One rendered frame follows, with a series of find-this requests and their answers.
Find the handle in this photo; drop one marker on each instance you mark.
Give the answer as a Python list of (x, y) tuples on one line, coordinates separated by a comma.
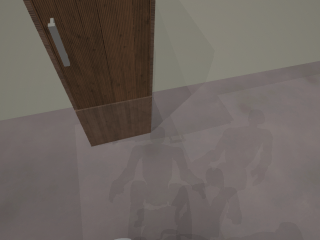
[(58, 42)]

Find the cupboard door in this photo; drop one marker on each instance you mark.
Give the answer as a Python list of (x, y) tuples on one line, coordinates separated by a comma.
[(108, 43)]

